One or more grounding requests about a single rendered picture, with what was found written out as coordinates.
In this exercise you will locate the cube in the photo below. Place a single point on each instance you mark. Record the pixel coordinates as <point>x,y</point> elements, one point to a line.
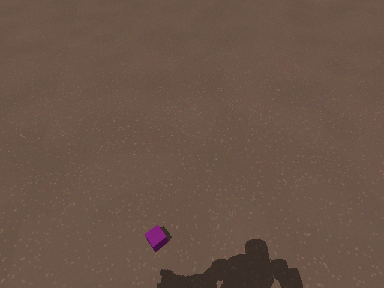
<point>156,238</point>

